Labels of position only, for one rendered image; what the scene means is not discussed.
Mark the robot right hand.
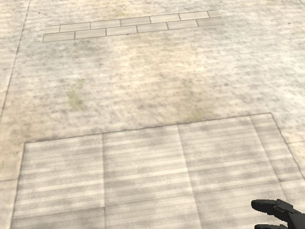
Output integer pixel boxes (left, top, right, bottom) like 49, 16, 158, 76
251, 198, 305, 229

